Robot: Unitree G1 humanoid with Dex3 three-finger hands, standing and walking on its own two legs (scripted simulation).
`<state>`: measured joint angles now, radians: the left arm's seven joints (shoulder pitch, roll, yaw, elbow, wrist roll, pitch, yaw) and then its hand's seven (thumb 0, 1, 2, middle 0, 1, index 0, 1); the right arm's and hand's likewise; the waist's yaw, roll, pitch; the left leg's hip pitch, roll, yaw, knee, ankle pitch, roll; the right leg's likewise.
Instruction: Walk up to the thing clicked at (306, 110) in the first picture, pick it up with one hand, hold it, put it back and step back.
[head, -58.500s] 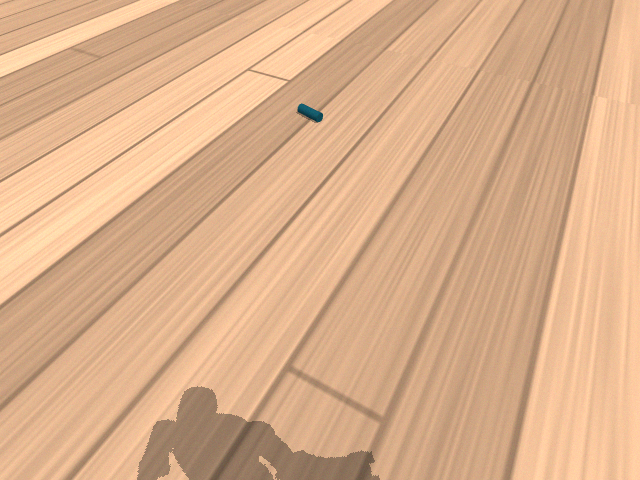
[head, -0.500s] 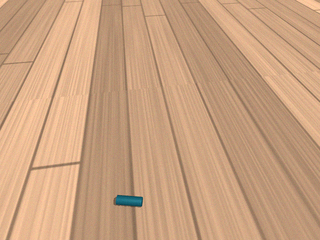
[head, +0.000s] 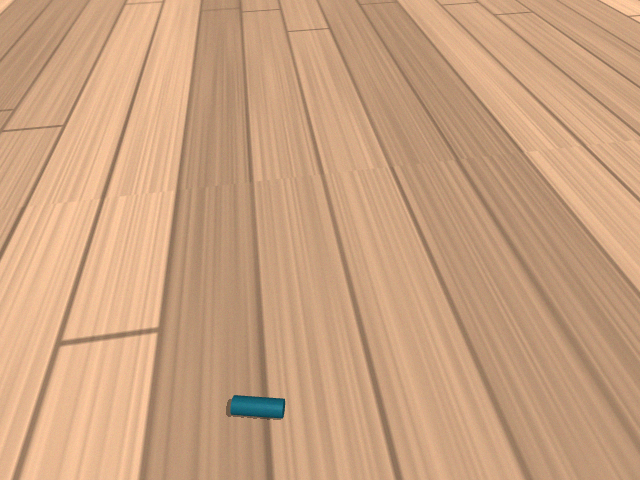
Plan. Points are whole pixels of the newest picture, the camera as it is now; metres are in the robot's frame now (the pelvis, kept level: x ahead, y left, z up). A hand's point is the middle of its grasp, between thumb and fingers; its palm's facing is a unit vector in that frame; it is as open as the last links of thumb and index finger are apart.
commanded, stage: stand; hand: left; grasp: from above
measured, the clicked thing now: (258, 406) +0.46 +0.23 -0.75
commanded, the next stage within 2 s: step back in 0.82 s
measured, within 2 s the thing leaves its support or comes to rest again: neither
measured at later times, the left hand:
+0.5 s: hand out of the picture +0.07 +0.25 -0.16, palm faces +0.01 -0.94 -0.34, open 7.4 cm
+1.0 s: hand out of the picture +0.07 +0.27 -0.17, palm faces +0.01 -0.93 -0.37, open 7.4 cm
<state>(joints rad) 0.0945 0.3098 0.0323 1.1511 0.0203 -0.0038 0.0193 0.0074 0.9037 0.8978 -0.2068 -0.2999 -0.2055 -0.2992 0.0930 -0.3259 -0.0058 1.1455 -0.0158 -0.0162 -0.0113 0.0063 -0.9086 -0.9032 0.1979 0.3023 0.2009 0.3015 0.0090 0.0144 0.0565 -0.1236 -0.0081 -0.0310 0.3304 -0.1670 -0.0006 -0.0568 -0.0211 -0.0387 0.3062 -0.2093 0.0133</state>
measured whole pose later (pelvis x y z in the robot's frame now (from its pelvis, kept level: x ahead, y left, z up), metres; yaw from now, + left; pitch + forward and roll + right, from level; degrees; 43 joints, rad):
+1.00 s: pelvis -0.03 +0.00 -0.01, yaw +1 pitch -2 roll -1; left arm 0.07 0.36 0.06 1.02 0.00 0.02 0.01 0.01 0.90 0.90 -0.21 -0.30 -0.21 -0.30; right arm 0.06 -0.39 -0.03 1.03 0.01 0.03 0.01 0.01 -0.91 -0.90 0.20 0.30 0.20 0.30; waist -0.01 0.02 0.15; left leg -0.30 -0.01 -0.05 0.59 -0.23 0.02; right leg -0.19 -0.01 -0.05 0.48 -0.26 0.00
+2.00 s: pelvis -0.25 +0.03 -0.02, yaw +0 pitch -3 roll +0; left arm 0.12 0.39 0.08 0.80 0.01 0.07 0.03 0.01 0.90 0.90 -0.21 -0.30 -0.21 -0.30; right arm 0.16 -0.36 -0.03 0.87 -0.03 0.02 0.01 0.01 -0.91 -0.90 0.20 0.30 0.20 0.30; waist 0.00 -0.04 0.18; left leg -0.27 -0.03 -0.04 0.63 -0.31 0.02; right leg -0.48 0.08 0.13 1.04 -0.52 -0.02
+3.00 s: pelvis -0.61 -0.01 -0.03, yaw -3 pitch -3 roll -1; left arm 0.20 0.36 0.06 0.91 0.04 0.03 0.00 0.01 0.90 0.90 -0.21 -0.30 -0.21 -0.30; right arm 0.08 -0.41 -0.05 0.84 -0.02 0.06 0.00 0.01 -0.91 -0.90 0.20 0.30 0.20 0.30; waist 0.02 0.06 0.16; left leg -0.47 0.03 -0.08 0.75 -0.34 -0.01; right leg -0.23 0.05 0.01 0.66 -0.39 -0.02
